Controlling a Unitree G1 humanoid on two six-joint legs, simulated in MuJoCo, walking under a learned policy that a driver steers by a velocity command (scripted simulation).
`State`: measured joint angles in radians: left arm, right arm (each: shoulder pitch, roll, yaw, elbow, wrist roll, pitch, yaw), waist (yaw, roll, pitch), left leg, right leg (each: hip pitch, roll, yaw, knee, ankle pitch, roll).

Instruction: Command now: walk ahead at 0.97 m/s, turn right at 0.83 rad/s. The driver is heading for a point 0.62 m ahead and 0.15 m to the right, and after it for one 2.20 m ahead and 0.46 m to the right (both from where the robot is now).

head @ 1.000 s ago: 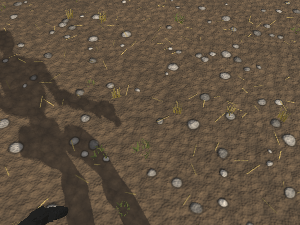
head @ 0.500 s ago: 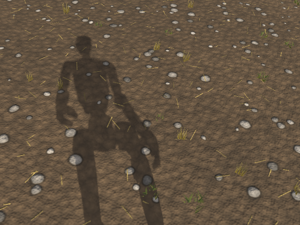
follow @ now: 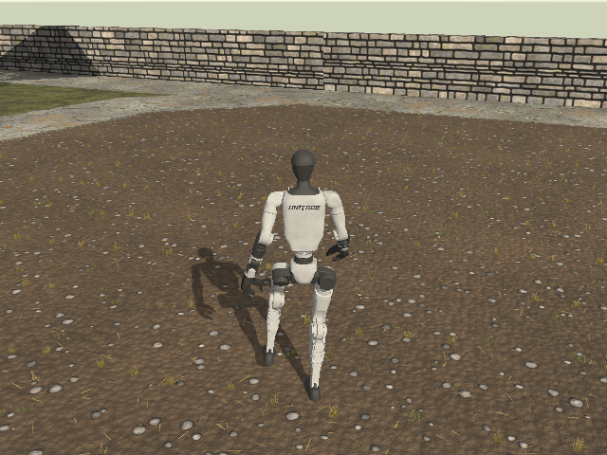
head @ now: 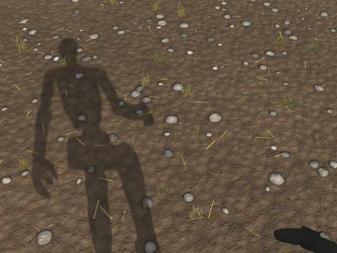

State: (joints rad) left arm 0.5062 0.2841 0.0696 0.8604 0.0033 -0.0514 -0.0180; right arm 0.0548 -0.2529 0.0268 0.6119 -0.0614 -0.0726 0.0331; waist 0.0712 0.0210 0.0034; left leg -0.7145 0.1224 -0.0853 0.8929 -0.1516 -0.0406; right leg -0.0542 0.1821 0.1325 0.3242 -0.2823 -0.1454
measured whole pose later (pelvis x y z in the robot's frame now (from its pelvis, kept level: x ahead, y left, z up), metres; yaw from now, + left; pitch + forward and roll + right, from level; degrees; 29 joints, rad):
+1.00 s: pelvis +0.76 -0.17 -0.01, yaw -36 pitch +2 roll -2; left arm 0.13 0.25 0.03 0.76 0.01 -0.02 0.04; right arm 0.22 -0.28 -0.05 0.69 0.02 -0.07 0.03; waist 0.02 0.06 0.04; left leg -0.64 0.07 0.01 0.68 0.04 -0.03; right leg -0.10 0.14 -0.09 0.39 -0.33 -0.13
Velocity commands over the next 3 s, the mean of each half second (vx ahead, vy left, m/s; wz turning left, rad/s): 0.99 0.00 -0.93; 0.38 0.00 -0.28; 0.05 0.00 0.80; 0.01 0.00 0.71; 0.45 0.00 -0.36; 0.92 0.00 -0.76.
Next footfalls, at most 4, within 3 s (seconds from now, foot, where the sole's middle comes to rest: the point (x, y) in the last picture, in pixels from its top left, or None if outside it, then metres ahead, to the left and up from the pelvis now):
0.16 left None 0.37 0.16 -0.77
0.60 right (232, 206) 0.70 -0.18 -0.78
1.06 left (233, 152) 0.98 -0.20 -0.78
1.52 right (278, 162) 0.94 -0.41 -0.78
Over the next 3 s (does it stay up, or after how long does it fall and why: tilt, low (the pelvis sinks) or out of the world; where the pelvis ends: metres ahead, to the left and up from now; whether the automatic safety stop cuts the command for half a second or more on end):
stays up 1.39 -0.44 -0.04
